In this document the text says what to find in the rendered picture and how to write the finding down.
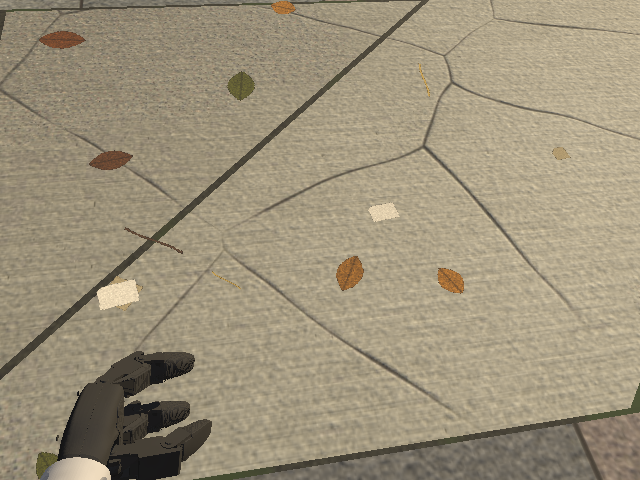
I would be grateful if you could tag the robot left forearm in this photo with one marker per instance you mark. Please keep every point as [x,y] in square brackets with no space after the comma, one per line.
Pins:
[76,468]

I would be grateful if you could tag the left robot hand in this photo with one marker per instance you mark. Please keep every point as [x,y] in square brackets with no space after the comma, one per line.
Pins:
[102,429]

